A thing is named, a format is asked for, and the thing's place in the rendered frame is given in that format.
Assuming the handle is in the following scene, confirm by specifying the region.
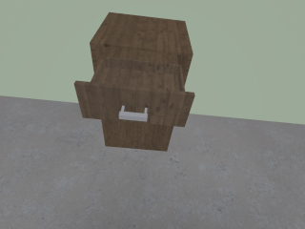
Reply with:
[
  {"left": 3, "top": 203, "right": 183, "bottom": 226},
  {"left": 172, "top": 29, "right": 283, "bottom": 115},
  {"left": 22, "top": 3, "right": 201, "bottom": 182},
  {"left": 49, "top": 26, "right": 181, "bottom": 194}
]
[{"left": 118, "top": 105, "right": 148, "bottom": 122}]

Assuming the cabinet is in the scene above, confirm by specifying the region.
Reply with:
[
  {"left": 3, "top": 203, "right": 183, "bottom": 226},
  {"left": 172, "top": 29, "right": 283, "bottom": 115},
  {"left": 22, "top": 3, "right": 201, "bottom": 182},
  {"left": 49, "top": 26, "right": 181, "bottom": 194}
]
[{"left": 90, "top": 12, "right": 193, "bottom": 152}]

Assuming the drawer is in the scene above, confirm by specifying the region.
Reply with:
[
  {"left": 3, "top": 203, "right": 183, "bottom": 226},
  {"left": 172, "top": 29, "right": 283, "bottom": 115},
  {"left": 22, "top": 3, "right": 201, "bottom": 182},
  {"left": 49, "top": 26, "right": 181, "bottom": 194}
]
[{"left": 74, "top": 56, "right": 195, "bottom": 127}]

